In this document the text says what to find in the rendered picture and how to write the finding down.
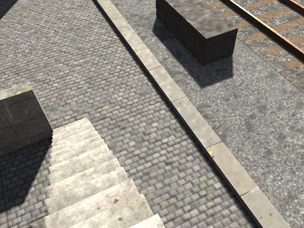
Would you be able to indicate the stairs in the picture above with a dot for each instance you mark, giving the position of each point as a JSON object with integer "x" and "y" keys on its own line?
{"x": 87, "y": 186}

